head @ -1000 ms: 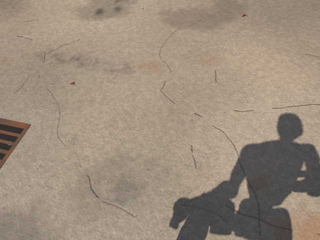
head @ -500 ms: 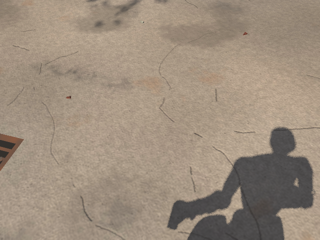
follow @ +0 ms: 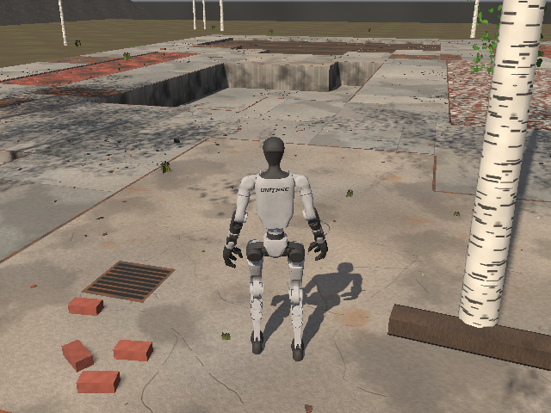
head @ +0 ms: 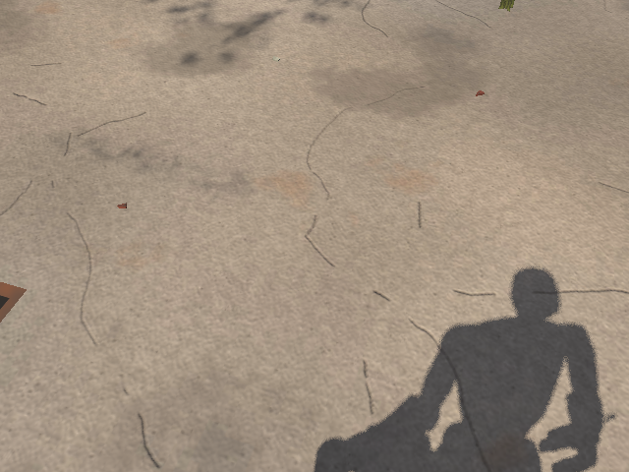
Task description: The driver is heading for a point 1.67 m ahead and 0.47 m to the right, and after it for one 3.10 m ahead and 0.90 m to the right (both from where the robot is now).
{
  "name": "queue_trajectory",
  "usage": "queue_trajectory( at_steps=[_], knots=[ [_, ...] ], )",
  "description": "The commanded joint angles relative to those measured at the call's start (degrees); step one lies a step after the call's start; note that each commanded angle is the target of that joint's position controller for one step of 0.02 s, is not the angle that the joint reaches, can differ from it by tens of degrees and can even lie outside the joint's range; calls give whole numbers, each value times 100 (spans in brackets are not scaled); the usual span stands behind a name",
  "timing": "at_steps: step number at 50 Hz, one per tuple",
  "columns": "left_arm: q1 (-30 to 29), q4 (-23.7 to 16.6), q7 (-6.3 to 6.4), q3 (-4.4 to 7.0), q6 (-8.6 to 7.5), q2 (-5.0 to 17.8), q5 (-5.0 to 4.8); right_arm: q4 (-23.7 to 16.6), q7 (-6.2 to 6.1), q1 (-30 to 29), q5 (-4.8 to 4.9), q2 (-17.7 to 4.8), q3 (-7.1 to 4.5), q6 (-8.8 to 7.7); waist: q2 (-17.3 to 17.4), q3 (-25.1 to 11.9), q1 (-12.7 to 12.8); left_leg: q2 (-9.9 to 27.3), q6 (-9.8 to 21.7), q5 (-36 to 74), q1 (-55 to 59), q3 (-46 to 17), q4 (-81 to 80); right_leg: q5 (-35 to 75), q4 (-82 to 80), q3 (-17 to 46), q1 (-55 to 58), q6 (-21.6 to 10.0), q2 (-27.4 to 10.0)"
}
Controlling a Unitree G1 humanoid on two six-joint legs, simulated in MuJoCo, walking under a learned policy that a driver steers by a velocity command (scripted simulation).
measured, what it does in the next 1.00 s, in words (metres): walks ahead: right foot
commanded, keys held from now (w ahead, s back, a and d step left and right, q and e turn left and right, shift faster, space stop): w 0.50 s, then w+e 0.50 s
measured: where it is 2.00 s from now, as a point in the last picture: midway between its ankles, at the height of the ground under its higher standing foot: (420, 284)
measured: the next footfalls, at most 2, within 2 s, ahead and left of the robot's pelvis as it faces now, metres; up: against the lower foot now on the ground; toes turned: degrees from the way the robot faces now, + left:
right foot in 0.50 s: +0.43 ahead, -0.11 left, +0.00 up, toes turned -2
left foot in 1.02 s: +0.71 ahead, +0.08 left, +0.00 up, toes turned -17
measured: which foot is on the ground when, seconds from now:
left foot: down 0.00-0.52, up 0.54-1.00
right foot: down 0.00-0.04, up 0.06-0.48, down 0.50-1.00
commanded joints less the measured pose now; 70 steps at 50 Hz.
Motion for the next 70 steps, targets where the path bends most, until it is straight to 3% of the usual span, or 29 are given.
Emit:
queue_trajectory(
  at_steps=[1, 2, 3, 4, 5, 7, 9, 15, 21, 23, 25, 26, 27, 28, 29, 30, 31, 34, 39, 46, 50, 51, 52, 53, 54, 55, 57, 60, 70],
  knots=[
    [-711, -402, -13, 216, -82, 865, -47, 182, 78, 658, -39, -505, -191, -194, -456, 187, -589, -209, 5, 1221, 1518, 185, -898, 77, -923, 896, -1302, -745, -815],
    [-879, -481, -35, 122, -115, 556, 16, 343, 46, 1325, -47, -772, -295, -181, 243, -35, -873, 402, 208, 749, 2287, -778, -1353, 540, 440, 268, -1889, -411, -358],
    [-895, -755, -18, 36, -202, 240, 55, 383, 48, 1855, -27, -1494, -446, -193, 1885, -292, -940, 1784, 1037, 27, 3005, -3333, -2317, -276, 2371, -304, -3048, 13, 396],
    [-975, -791, -1, 117, -288, 530, -59, 319, 79, 1643, -117, -1102, -287, -268, 1420, -173, -847, 2182, 1445, -435, 2821, -4232, -2655, -1153, 3531, 422, -3639, -34, 308],
    [-871, -764, -44, 153, -357, 648, -184, 205, 71, 1183, -122, -833, -189, -328, 999, 257, -602, 2073, 1319, -516, 2671, -3692, -2626, -721, 3935, 638, -4065, -203, -11],
    [-884, -673, -96, 184, -433, 674, -99, 75, 101, 745, -128, -634, -89, -356, 582, 469, -417, 1661, 924, 342, 2442, -2610, -2724, 282, 3703, 500, -4160, -355, -385],
    [-914, -658, -181, 207, -410, 589, 1, 127, 102, 832, -159, -433, 3, -300, 653, 357, -341, 1325, 689, 1644, 2251, -1778, -2768, 845, 3276, 325, -3761, -295, -527],
    [-1991, -1057, -267, 36, -315, 157, 38, 248, -66, 1083, -163, -779, -2, -203, 546, 610, -510, 1018, 687, 2664, 1474, -773, -3087, 2010, 1199, -154, -3219, 83, -295],
    [-2551, -1322, -384, 57, -353, 384, -16, 465, -97, 1347, -53, -858, -55, -189, 606, 755, -418, 1399, 579, 3017, 2000, -580, -2960, 2341, 137, -64, -2773, -259, -120],
    [-2120, -1234, -391, 158, -362, 605, -3, 430, -100, 1199, -91, -996, -112, -136, 735, 324, -97, 1463, 454, 4622, 2330, -497, -2306, 1979, 167, -181, -2106, -455, 98],
    [-514, -757, -315, 386, -309, 969, -13, 382, -103, 1078, -157, -955, -98, -27, 766, -674, 710, 1113, 213, 5851, 1886, -216, -343, 1815, 203, -377, -19, -753, 367],
    [501, -529, -251, 479, -267, 1337, 46, 251, -117, 1184, -263, -749, -8, -14, 53, -1460, 949, 774, 61, 3973, 505, -32, 1520, 1530, 383, 924, 1765, -1092, -687],
    [705, -375, -333, 492, -280, 1568, 82, 262, -19, 2008, -211, 141, 223, -144, -1626, -2320, 346, -386, -256, -603, -1464, -413, 3432, -362, -685, 4031, 3260, -2062, -1894],
    [427, -419, -352, 341, -297, 1002, 37, 234, 26, 1458, -71, -487, 96, -324, -1065, -1826, 534, -150, -118, -872, -2116, -1014, 4071, -930, -1384, 4538, 2889, -1817, -1708],
    [-122, -516, -347, 282, -331, 828, 45, -6, 47, 823, 70, -812, 6, -443, -770, -888, 413, 110, -22, -360, -2511, -874, 4144, -517, -1483, 3728, 2055, -1611, -1570],
    [-571, -629, -360, 258, -368, 770, 85, -94, 1, 494, 36, -822, 15, -513, -64, -493, 239, 376, 8, 192, -2276, -807, 3861, 292, -1600, 3091, 1166, -1524, -1373],
    [-808, -680, -373, 243, -400, 705, 143, -126, -40, 375, -59, -782, -23, -523, 131, -245, 44, 558, -21, 512, -2021, -776, 3501, 1027, -1676, 2578, 465, -1503, -1172],
    [-837, -674, -338, 204, -427, 598, 147, -215, -80, 501, -155, -590, -34, -378, -105, -188, -292, 758, -165, 707, -1481, -800, 2751, 1541, -1999, 1994, -317, -1553, -877],
    [-233, -560, -118, 301, -388, 952, 81, -709, -123, -736, -250, -577, -11, -287, -109, 271, -9, 592, -563, 2104, -1825, -684, 747, 1375, -2195, 1579, -793, -1431, -645],
    [402, -417, -17, 337, -228, 981, -32, -1113, 44, -1776, -110, -655, 38, -409, -231, 174, 313, 164, -630, 2739, -1094, -753, -894, 1132, -1495, 1825, -342, -1117, -673],
    [291, -554, 15, 325, -132, 861, 41, -926, 45, -805, -105, -1072, -138, -530, -451, -301, -268, 154, -264, 1824, 384, -661, -1357, 1707, -296, 2105, -172, -851, -489],
    [237, -685, -20, 199, -147, 519, 107, -811, 4, 92, -199, -1373, -233, -560, -59, -1085, -664, 924, 95, 1549, 1807, -1312, -1186, 1381, 1157, 1716, -762, -661, -115],
    [897, -858, -51, 70, -226, 68, 15, -666, -21, 764, -252, -1900, -383, -464, 1574, -1933, -492, 2270, 963, 611, 3878, -3584, -1480, -572, 3055, 830, -2753, -227, 738],
    [985, -864, -33, 122, -249, 495, -114, -625, 27, 767, -178, -1480, -296, -418, 1830, -1872, -485, 2532, 1107, -451, 3868, -4649, -1906, -1260, 4083, 931, -3664, -196, 378],
    [514, -887, -16, 249, -226, 971, -133, -768, 31, 421, -164, -986, -166, -410, 1141, -1093, -574, 2247, 832, -474, 3172, -3820, -2001, -767, 4409, 1003, -3895, -197, 117],
    [208, -942, 2, 279, -186, 979, -82, -819, 32, 89, -183, -828, -110, -386, 737, -641, -487, 1984, 642, 209, 2474, -2976, -2071, -301, 4381, 829, -3759, -152, -102],
    [-1, -1056, -36, 313, -128, 798, -6, -778, 31, -259, -244, -607, -36, -360, 774, -144, -255, 1587, 521, 1165, 1524, -1990, -2383, 250, 3937, 790, -3403, -106, -405],
    [-99, -1231, -104, 264, -16, 473, -31, -655, 30, -227, -219, -716, -95, -411, 719, 7, -172, 1478, 628, 1851, 1126, -1213, -2743, 581, 3624, 618, -3281, -36, -549],
    [-1611, -1964, -388, 139, -39, 305, 7, -396, -43, 287, -113, -1224, -228, -266, 400, 398, -575, 1499, 497, 2855, 1684, 398, -2799, 2224, 1078, 8, -3211, -146, -399]
  ],
)
Keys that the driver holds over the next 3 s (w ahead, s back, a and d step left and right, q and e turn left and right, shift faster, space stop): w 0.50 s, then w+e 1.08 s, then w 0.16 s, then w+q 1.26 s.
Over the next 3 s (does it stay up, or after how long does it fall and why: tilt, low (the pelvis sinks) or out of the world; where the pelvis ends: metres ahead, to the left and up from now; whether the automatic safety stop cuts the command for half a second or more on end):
stays up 1.50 -0.45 0.00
